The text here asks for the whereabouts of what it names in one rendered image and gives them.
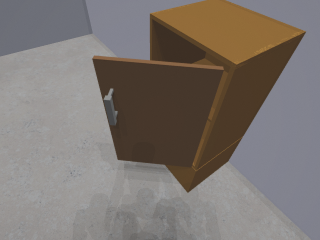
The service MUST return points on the handle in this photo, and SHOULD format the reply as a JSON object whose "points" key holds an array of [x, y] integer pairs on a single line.
{"points": [[110, 110]]}

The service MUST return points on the cupboard door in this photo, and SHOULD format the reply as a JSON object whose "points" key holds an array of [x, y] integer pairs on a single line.
{"points": [[163, 107]]}

